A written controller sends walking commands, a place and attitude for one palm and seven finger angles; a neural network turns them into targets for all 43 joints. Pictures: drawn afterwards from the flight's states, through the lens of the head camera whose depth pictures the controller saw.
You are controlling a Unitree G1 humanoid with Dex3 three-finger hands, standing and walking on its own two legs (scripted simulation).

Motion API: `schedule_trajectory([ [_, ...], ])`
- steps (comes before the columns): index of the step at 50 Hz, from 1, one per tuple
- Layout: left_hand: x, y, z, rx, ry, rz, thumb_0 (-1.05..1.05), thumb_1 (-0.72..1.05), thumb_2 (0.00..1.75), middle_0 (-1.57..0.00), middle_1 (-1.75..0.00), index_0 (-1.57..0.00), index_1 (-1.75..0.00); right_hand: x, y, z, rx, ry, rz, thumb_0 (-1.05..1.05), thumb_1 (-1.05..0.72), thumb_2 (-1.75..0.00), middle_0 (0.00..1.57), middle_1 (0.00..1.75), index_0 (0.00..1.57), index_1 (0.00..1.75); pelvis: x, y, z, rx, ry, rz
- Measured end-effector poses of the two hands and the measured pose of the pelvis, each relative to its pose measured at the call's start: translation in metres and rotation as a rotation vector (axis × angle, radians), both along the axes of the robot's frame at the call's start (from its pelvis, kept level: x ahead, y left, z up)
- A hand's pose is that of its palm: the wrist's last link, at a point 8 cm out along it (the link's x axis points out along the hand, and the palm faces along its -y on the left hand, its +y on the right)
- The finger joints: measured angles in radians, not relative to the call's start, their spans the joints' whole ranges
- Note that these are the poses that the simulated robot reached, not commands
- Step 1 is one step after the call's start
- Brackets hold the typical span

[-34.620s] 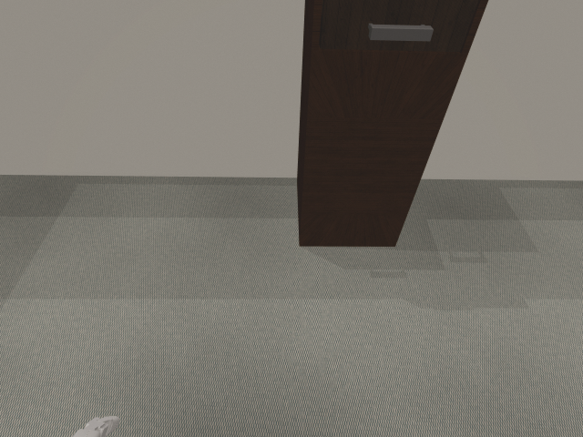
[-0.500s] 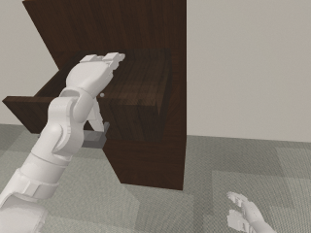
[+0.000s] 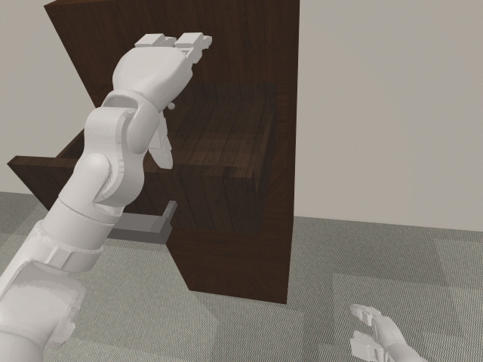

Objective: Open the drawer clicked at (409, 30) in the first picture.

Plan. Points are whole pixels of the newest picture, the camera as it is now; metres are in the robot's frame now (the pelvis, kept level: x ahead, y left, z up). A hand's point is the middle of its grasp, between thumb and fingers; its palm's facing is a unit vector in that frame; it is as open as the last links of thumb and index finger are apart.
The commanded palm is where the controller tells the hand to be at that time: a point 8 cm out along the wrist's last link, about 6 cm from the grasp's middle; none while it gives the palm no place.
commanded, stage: lift the hand off the handle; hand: left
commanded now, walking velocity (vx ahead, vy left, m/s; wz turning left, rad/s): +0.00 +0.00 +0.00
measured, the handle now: (124, 214) +0.28 +0.21 +0.16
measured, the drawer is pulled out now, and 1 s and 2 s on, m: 0.26 0.26 0.26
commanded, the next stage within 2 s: draw the hand back to the body in 1.22 s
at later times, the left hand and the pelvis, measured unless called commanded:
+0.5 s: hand (154, 58) +0.39 +0.13 +0.34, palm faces +0.24 +0.00 -0.97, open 16.2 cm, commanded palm +0.32 +0.15 +0.42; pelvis -0.01 -0.01 +0.00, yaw +0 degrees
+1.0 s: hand (127, 4) +0.37 +0.14 +0.41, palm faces +0.27 +0.05 -0.96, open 16.2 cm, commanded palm +0.32 +0.16 +0.49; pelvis -0.02 -0.01 +0.00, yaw +0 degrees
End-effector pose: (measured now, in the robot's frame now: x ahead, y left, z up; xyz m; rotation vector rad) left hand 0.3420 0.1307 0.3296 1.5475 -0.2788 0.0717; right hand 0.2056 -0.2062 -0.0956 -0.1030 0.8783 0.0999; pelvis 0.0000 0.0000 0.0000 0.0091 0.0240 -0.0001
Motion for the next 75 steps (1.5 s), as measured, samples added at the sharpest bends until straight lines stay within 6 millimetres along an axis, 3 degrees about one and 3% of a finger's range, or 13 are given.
schedule_trajectory([
  [5,0.015,0.002,0.008,-0.003,0.028,0.02,-0.01,-0.53,0.29,-0.18,-0.3,-0.17,-0.3,0.001,-0.003,-0.001,0.016,-0.033,-0.032,0.01,-0.91,-0.9,0.2,0.29,0.19,0.3,0.001,0.001,0.0,0.006,0.005,-0.016],
  [13,0.005,0.013,0.043,-0.03,-0.05,0.072,0.0,-0.5,0.29,-0.18,-0.3,-0.17,-0.3,0.0,-0.003,-0.004,0.031,-0.02,-0.018,0.01,-0.91,-0.9,0.2,0.29,0.19,0.3,0.0,-0.003,0.0,0.009,0.002,-0.01],
  [25,0.01,0.004,0.061,0.006,-0.019,0.117,0.0,-0.49,0.3,-0.17,-0.3,-0.17,-0.3,-0.002,-0.009,0.001,0.018,-0.037,-0.014,0.01,-0.91,-0.9,0.2,0.29,0.19,0.3,-0.009,-0.011,-0.001,0.013,0.006,-0.001],
  [31,0.005,0.003,0.093,0.001,-0.055,0.128,0.0,-0.49,0.3,-0.18,-0.3,-0.17,-0.3,-0.01,-0.017,-0.003,0.013,-0.031,-0.036,0.01,-0.91,-0.9,0.2,0.29,0.19,0.3,-0.01,-0.011,-0.002,0.016,0.007,-0.005],
  [37,0.001,0.02,0.121,-0.027,-0.081,0.227,0.0,-0.49,0.3,-0.17,-0.3,-0.17,-0.3,-0.023,-0.024,-0.009,0.007,0.003,-0.047,0.01,-0.91,-0.9,0.2,0.29,0.19,0.3,-0.013,-0.013,-0.002,0.02,0.009,-0.004],
  [42,0.002,0.03,0.122,-0.008,-0.059,0.282,0.0,-0.49,0.3,-0.17,-0.3,-0.17,-0.3,-0.035,-0.029,-0.011,-0.01,0.031,-0.047,0.01,-0.91,-0.9,0.2,0.29,0.19,0.3,-0.017,-0.015,-0.002,0.02,0.009,0.003],
  [49,-0.002,0.01,0.12,0.041,-0.048,0.167,0.0,-0.49,0.3,-0.17,-0.3,-0.17,-0.3,-0.04,-0.029,-0.01,-0.034,0.024,-0.056,0.01,-0.91,-0.9,0.2,0.29,0.19,0.3,-0.019,-0.012,-0.002,0.016,0.001,0.005],
  [54,-0.011,0.007,0.155,0.008,-0.109,0.141,0.0,-0.49,0.3,-0.18,-0.3,-0.18,-0.3,-0.037,-0.024,-0.01,-0.023,-0.003,-0.068,0.01,-0.91,-0.9,0.2,0.29,0.19,0.3,-0.019,-0.006,-0.002,0.016,0.006,-0.002],
  [61,-0.023,0.044,0.208,-0.087,-0.187,0.349,0.0,-0.49,0.3,-0.17,-0.3,-0.17,-0.3,-0.042,-0.014,-0.015,0.009,0.025,-0.067,0.01,-0.91,-0.9,0.2,0.29,0.19,0.3,-0.019,0.001,-0.001,0.017,0.026,-0.003],
  [64,-0.017,0.056,0.201,-0.07,-0.164,0.432,0.0,-0.5,0.3,-0.17,-0.3,-0.16,-0.3,-0.049,-0.01,-0.015,0.009,0.054,-0.06,0.01,-0.91,-0.9,0.2,0.29,0.19,0.3,-0.02,0.001,0.0,0.016,0.028,0.002],
  [67,-0.002,0.052,0.175,-0.017,-0.113,0.428,0.0,-0.5,0.3,-0.16,-0.3,-0.16,-0.3,-0.056,-0.008,-0.013,-0.007,0.075,-0.049,0.01,-0.91,-0.9,0.2,0.29,0.19,0.3,-0.021,0.0,0.0,0.015,0.024,0.011],
  [71,0.016,0.021,0.122,0.054,-0.035,0.248,0.0,-0.49,0.3,-0.16,-0.3,-0.16,-0.3,-0.059,-0.008,-0.01,-0.03,0.078,-0.054,0.01,-0.91,-0.9,0.2,0.3,0.2,0.3,-0.021,0.001,0.001,0.012,0.016,0.002],
  [75,0.009,-0.01,0.079,0.06,0.032,-0.003,0.0,-0.49,0.3,-0.17,-0.3,-0.17,-0.3,-0.049,-0.009,-0.006,-0.022,0.033,-0.098,0.01,-0.91,-0.9,0.2,0.3,0.2,0.3,-0.016,0.008,0.001,0.009,0.009,-0.03],
])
